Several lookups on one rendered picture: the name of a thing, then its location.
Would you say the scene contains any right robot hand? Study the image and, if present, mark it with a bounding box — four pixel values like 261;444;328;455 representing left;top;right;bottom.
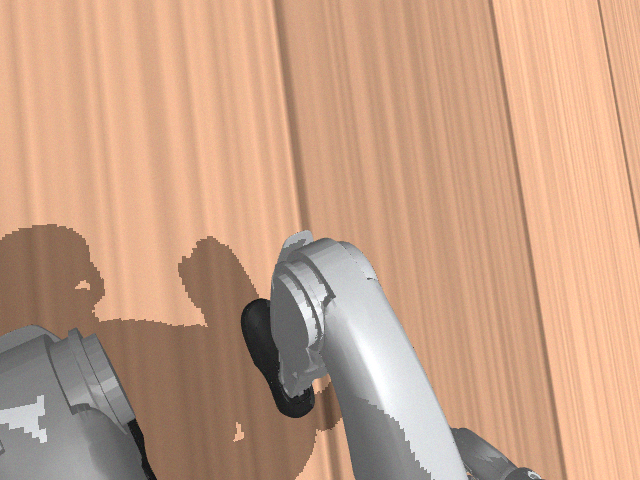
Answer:
449;425;518;480

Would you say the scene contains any left robot foot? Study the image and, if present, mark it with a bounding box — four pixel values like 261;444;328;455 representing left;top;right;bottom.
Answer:
127;419;157;480

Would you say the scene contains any right robot foot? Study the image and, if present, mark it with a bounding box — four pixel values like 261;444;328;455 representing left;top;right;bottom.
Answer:
241;299;315;418

